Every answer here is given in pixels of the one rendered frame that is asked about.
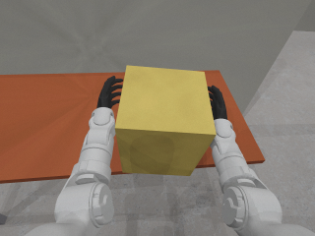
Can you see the carton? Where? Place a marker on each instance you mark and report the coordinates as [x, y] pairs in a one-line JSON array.
[[165, 122]]

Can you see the robot right forearm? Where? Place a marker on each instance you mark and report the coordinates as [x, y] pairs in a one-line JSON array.
[[229, 160]]

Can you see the table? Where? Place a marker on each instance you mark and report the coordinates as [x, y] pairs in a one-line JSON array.
[[44, 119]]

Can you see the robot right upper arm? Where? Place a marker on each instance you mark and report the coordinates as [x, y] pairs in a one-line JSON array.
[[254, 211]]

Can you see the left robot hand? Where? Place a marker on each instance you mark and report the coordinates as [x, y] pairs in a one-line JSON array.
[[106, 95]]

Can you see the robot left upper arm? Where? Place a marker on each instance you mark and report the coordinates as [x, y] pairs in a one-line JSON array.
[[81, 210]]

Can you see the right robot hand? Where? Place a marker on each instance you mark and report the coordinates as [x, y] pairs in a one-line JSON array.
[[217, 103]]

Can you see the robot left forearm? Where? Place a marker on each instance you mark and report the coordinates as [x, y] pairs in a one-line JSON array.
[[96, 153]]

